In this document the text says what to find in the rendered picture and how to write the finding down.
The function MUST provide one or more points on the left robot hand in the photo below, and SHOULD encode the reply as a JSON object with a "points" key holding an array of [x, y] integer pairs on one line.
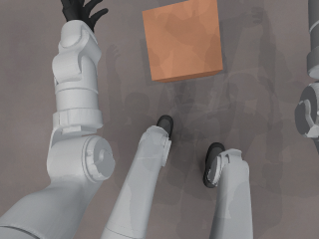
{"points": [[74, 10]]}

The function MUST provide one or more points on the left robot forearm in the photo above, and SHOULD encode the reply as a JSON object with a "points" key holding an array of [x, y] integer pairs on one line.
{"points": [[75, 71]]}

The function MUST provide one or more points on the robot left upper arm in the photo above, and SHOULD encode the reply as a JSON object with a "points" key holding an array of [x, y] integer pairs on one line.
{"points": [[77, 168]]}

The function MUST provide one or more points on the right robot thigh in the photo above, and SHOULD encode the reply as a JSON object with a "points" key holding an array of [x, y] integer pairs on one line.
{"points": [[232, 217]]}

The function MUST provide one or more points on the robot thigh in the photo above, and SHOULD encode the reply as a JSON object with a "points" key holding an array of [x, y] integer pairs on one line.
{"points": [[130, 215], [232, 217]]}

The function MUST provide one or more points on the robot right upper arm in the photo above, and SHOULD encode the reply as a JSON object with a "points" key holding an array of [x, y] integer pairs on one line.
{"points": [[306, 113]]}

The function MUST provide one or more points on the left robot thigh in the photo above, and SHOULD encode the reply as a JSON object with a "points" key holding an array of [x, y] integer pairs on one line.
{"points": [[130, 215]]}

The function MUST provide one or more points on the right robot forearm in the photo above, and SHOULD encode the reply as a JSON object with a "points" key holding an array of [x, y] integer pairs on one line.
{"points": [[312, 59]]}

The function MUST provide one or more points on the carton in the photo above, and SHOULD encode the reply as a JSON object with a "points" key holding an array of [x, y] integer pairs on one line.
{"points": [[183, 40]]}

